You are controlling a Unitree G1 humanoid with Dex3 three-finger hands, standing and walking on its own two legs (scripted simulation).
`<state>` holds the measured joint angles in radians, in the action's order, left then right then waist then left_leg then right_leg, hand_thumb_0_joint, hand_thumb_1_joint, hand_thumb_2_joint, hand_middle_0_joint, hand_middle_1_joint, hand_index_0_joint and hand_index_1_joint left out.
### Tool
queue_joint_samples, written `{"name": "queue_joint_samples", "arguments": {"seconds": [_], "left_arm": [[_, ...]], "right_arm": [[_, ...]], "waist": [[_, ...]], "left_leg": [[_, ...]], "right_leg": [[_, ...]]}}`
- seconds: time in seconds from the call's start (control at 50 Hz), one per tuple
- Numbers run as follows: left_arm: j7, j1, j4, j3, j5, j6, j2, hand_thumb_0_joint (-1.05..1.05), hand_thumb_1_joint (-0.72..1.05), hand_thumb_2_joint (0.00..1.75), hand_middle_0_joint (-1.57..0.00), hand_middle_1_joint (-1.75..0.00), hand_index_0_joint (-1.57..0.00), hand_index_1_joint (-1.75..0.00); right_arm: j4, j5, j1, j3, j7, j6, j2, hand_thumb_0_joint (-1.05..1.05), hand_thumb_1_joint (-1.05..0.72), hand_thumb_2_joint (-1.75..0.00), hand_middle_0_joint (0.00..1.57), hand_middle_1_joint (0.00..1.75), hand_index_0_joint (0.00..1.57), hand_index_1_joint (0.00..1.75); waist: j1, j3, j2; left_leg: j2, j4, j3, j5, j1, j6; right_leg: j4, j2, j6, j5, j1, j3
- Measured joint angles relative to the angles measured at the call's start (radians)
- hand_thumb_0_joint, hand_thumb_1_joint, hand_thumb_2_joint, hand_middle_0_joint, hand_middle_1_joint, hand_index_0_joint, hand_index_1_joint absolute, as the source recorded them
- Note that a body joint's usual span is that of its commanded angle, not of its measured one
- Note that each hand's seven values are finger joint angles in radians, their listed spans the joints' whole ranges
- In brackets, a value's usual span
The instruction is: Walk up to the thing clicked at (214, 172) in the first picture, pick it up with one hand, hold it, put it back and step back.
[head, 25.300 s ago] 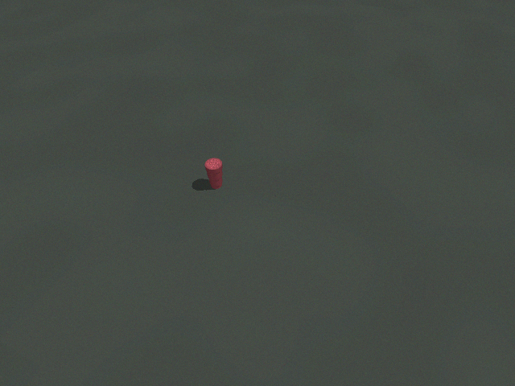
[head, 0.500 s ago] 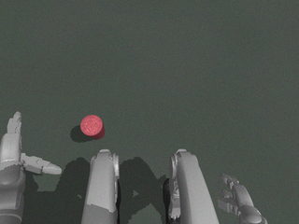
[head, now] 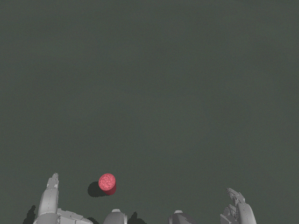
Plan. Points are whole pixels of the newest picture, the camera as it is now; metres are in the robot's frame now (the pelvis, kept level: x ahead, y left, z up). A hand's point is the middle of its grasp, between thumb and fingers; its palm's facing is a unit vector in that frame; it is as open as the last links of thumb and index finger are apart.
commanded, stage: home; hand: left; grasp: from the side
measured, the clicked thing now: (109, 185) +0.39 +0.19 -0.61
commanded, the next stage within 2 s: stand in 1.88 s
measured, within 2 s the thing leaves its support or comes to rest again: neither
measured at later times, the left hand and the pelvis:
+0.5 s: hand (71, 212) +0.18 +0.19 -0.02, palm faces +0.12 -0.95 -0.30, open 17.7 cm; pelvis +0.01 +0.00 +0.04, yaw +1 degrees
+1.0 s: hand (80, 211) +0.18 +0.17 -0.02, palm faces +0.11 -0.95 -0.28, open 17.7 cm; pelvis +0.01 -0.02 +0.04, yaw +1 degrees
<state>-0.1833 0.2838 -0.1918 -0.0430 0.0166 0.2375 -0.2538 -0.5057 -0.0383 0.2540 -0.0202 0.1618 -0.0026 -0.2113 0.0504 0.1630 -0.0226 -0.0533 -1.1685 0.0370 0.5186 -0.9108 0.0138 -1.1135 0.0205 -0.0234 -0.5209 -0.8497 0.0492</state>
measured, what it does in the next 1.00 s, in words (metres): stands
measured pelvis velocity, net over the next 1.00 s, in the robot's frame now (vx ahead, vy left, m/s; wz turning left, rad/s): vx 0.01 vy -0.02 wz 0.01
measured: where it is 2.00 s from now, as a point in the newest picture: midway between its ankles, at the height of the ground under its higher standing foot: outside the picture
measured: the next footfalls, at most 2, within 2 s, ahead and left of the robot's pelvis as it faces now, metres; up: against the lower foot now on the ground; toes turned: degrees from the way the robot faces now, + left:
none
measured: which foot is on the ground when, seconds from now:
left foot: down 0.00-1.00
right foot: down 0.00-1.00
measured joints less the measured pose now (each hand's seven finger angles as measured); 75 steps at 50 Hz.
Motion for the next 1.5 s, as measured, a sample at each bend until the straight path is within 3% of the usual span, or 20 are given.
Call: {"name": "queue_joint_samples", "arguments": {"seconds": [0.16, 0.28, 0.5, 0.94, 1.5], "left_arm": [[-0.002, 0.163, 0.184, 0.061, 0.005, 0.038, 0.031, -0.01, -0.59, 0.03, -0.05, -0.04, -0.05, -0.04], [0.015, 0.204, 0.230, 0.069, 0.003, 0.043, 0.043, -0.01, -0.59, 0.02, -0.05, -0.04, -0.05, -0.04], [0.037, 0.184, 0.195, 0.060, -0.005, 0.040, 0.042, -0.02, -0.59, 0.02, -0.05, -0.04, -0.05, -0.05], [0.052, 0.171, 0.174, 0.058, 0.003, 0.035, 0.053, -0.02, -0.58, 0.03, -0.05, -0.05, -0.05, -0.05], [0.052, 0.170, 0.168, 0.055, -0.001, 0.029, 0.055, -0.02, -0.58, 0.03, -0.05, -0.05, -0.05, -0.05]], "right_arm": [[0.022, 0.009, 0.048, -0.010, 0.023, -0.031, 0.019, 0.01, -0.90, -0.90, 0.20, 0.31, 0.20, 0.30], [0.032, 0.017, 0.036, -0.015, 0.023, -0.060, 0.024, 0.01, -0.90, -0.90, 0.20, 0.31, 0.20, 0.30], [0.025, 0.029, 0.013, -0.013, 0.014, -0.096, 0.011, 0.01, -0.90, -0.90, 0.20, 0.31, 0.20, 0.30], [-0.005, 0.026, 0.026, -0.003, 0.016, -0.101, 0.000, 0.01, -0.90, -0.90, 0.20, 0.31, 0.20, 0.30], [-0.007, 0.030, 0.022, -0.009, 0.016, -0.121, 0.009, 0.01, -0.90, -0.90, 0.20, 0.31, 0.20, 0.30]], "waist": [[-0.008, 0.003, -0.023], [-0.021, -0.013, -0.026], [-0.031, -0.048, -0.018], [-0.025, -0.053, -0.017], [-0.029, -0.058, -0.016]], "left_leg": [[0.004, 0.130, -0.017, -0.025, 0.181, -0.010], [0.007, 0.169, -0.019, -0.036, 0.241, -0.011], [0.009, 0.196, -0.009, -0.052, 0.271, -0.001], [-0.001, 0.228, -0.006, -0.070, 0.294, 0.019], [0.003, 0.225, -0.011, -0.075, 0.295, 0.011]], "right_leg": [[0.144, 0.003, -0.011, 0.037, 0.183, -0.010], [0.182, 0.006, -0.012, 0.047, 0.244, -0.009], [0.199, 0.006, -0.003, 0.053, 0.272, 0.001], [0.203, -0.003, 0.017, 0.056, 0.281, 0.004], [0.207, 0.000, 0.010, 0.066, 0.284, -0.001]]}}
